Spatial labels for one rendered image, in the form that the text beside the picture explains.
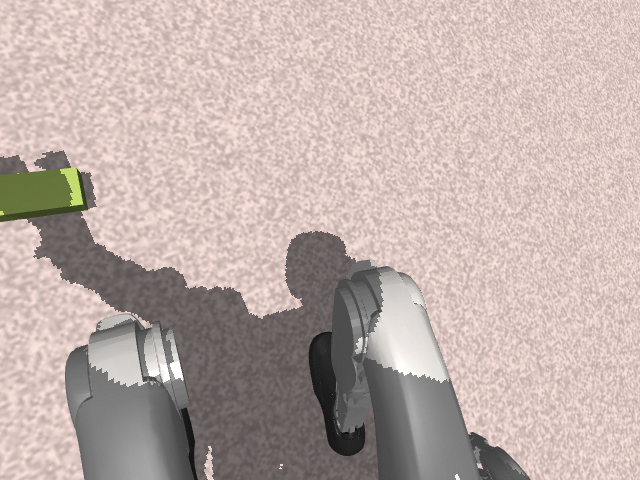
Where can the right robot hand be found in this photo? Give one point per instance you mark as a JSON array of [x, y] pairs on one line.
[[497, 464]]

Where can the right robot foot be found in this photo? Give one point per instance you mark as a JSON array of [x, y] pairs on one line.
[[324, 385]]

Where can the left robot foot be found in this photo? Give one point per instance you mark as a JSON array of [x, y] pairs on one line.
[[191, 440]]

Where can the small box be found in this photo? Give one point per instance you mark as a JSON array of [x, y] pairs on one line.
[[41, 193]]

